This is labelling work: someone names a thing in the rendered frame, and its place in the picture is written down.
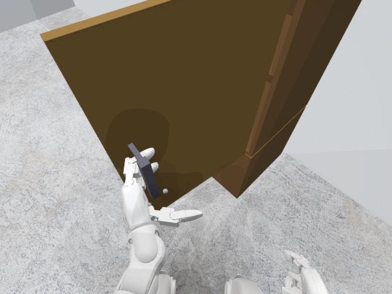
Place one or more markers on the cupboard door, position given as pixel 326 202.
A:
pixel 184 77

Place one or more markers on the left robot hand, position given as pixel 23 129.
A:
pixel 135 202

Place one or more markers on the right robot hand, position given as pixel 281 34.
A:
pixel 310 281

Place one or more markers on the robot thigh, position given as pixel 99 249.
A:
pixel 241 286
pixel 166 284

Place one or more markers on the handle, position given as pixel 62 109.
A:
pixel 146 172

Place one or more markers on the left robot thigh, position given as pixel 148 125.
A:
pixel 166 284

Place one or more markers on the right robot thigh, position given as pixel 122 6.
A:
pixel 241 286

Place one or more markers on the robot left forearm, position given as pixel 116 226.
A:
pixel 148 255

